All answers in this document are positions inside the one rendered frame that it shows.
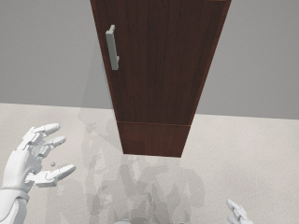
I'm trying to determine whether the cupboard door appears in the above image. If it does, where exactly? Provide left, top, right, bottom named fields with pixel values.
left=95, top=0, right=226, bottom=126

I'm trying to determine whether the handle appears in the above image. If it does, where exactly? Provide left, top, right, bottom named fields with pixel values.
left=106, top=24, right=120, bottom=70

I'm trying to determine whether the robot left forearm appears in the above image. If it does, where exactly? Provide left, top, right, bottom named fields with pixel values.
left=0, top=188, right=30, bottom=224

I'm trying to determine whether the robot right hand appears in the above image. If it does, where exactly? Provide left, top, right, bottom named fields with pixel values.
left=226, top=199, right=253, bottom=224

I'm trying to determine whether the robot left hand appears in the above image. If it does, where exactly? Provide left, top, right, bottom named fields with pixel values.
left=2, top=123, right=77, bottom=193

